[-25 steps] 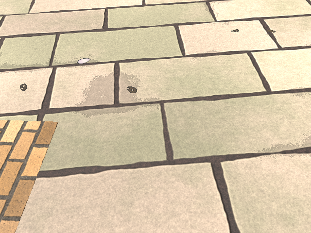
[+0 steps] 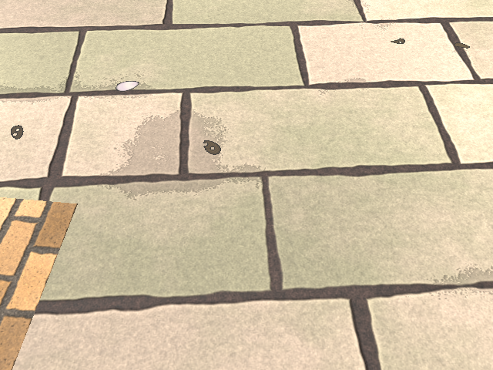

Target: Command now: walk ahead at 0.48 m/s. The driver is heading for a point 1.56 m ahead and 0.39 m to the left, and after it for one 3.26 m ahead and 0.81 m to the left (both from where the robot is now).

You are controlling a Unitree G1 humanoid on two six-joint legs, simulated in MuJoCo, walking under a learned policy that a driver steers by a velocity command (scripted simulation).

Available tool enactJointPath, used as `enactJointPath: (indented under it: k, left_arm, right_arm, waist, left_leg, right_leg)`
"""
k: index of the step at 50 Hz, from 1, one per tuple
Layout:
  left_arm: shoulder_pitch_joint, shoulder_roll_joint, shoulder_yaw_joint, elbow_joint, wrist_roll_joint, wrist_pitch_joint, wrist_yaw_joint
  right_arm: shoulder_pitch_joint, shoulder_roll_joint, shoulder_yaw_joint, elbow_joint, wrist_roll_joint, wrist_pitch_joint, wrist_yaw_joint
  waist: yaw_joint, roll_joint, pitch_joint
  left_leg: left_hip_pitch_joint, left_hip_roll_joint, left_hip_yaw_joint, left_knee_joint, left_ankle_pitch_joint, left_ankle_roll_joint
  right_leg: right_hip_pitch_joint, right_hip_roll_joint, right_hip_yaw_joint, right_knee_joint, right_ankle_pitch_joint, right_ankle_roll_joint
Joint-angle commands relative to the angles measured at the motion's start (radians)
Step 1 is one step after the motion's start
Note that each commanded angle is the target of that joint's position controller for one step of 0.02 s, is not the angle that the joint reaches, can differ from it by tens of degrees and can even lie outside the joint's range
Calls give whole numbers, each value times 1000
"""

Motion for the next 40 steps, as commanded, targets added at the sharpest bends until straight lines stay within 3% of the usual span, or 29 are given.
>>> enactJointPath:
  k: [1,2,4,7,11,14,19,22,23,24,25,26,27,28,29,30,31,32,34,36,40]
  left_arm:
    - [-27,144,36,-89,8,-20,-9]
    - [-61,115,31,-97,6,-23,-13]
    - [-46,75,25,-92,23,1,-22]
    - [-91,56,24,-107,26,22,-33]
    - [-285,57,21,-175,24,28,-41]
    - [-400,36,9,-213,16,22,-44]
    - [-520,44,6,-261,12,16,-39]
    - [-480,64,16,-264,12,4,-32]
    - [-401,78,25,-241,12,-1,-25]
    - [-255,96,38,-193,15,-9,-16]
    - [-80,142,57,-144,34,-19,-4]
    - [60,258,90,-129,62,-18,8]
    - [38,230,89,-125,27,-1,-4]
    - [-81,190,80,-136,1,2,-8]
    - [-159,126,64,-149,-2,-4,-12]
    - [-191,86,54,-144,1,-11,-12]
    - [-199,55,43,-130,-2,-17,-9]
    - [-184,55,42,-118,0,-24,-7]
    - [-132,71,45,-89,-4,-41,-7]
    - [-102,91,48,-77,-2,-46,-6]
    - [-38,87,42,-59,-3,-42,-7]
  right_arm:
    - [220,-158,-56,43,26,4,-3]
    - [195,-108,-44,54,20,-7,1]
    - [201,-68,-29,86,17,-26,-3]
    - [274,-79,-30,129,22,-48,-2]
    - [355,-82,-27,163,27,-47,-4]
    - [403,-79,-22,182,28,-47,-7]
    - [483,-84,-20,222,14,-39,-21]
    - [457,-101,-24,230,6,-33,-30]
    - [444,-111,-26,231,5,-31,-32]
    - [430,-115,-27,232,8,-27,-29]
    - [414,-106,-22,217,17,-29,-28]
    - [494,-6,2,177,58,-33,-14]
    - [491,-67,-20,193,47,-30,-18]
    - [392,-98,-34,168,29,-28,-21]
    - [335,-81,-31,151,25,-35,-16]
    - [317,-63,-33,152,22,-31,-13]
    - [328,-47,-32,154,4,-16,-7]
    - [355,-23,-28,162,-3,-2,1]
    - [325,-12,-29,150,-9,13,10]
    - [238,-24,-32,118,-7,21,16]
    - [63,-16,-22,58,5,19,19]
  waist:
    - [-88,66,-114]
    - [-63,17,-45]
    - [-12,42,-30]
    - [-3,52,-17]
    - [-41,46,28]
    - [-72,56,33]
    - [-110,69,38]
    - [-70,81,16]
    - [-36,90,-26]
    - [25,78,-100]
    - [95,58,-196]
    - [86,-141,-366]
    - [79,-122,-409]
    - [33,-53,-226]
    - [9,-27,-125]
    - [-25,-18,-62]
    - [-59,-20,-33]
    - [-74,-53,-38]
    - [-85,-40,-27]
    - [-80,-35,-2]
    - [-41,-40,22]
  left_leg:
    - [508,383,-632,-390,-311,188]
    - [387,338,-521,-423,-181,164]
    - [268,270,-376,-453,-34,122]
    - [255,247,-289,-482,97,128]
    - [313,208,-212,-514,174,107]
    - [343,185,-164,-500,275,78]
    - [513,227,-160,-445,427,80]
    - [580,251,-146,-339,670,69]
    - [583,247,-137,-246,804,57]
    - [558,224,-114,-84,846,41]
    - [394,194,-92,132,669,24]
    - [28,66,-24,531,168,-30]
    - [-125,-40,-116,722,-368,-25]
    - [-200,33,-171,738,-280,-12]
    - [-190,70,-171,682,-202,-10]
    - [-148,100,-167,617,-164,-12]
    - [-93,118,-165,570,-138,-21]
    - [-51,120,-157,545,-133,-33]
    - [-71,127,-136,510,-106,-54]
    - [-138,145,-117,438,-32,-72]
    - [-170,143,-74,209,108,-92]
  right_leg:
    - [-583,-49,56,470,97,-35]
    - [-546,-85,45,404,143,-36]
    - [-445,-120,40,315,167,-21]
    - [-477,-133,8,238,201,2]
    - [-610,-152,-42,51,356,38]
    - [-580,-126,-79,-128,452,47]
    - [-586,-90,-103,-271,439,21]
    - [-490,-48,-114,-334,317,-23]
    - [-386,-15,-124,-355,276,-42]
    - [-217,13,-138,-416,294,-69]
    - [45,-71,-50,-425,308,-111]
    - [399,-390,392,-439,219,-240]
    - [403,-474,665,-568,216,-297]
    - [254,-416,498,-591,176,-259]
    - [107,-376,381,-636,221,-229]
    - [-1,-326,290,-672,281,-187]
    - [-84,-277,212,-700,318,-147]
    - [-124,-271,183,-712,358,-150]
    - [-138,-254,135,-735,431,-162]
    - [-128,-237,96,-765,445,-160]
    - [-89,-197,32,-774,523,-138]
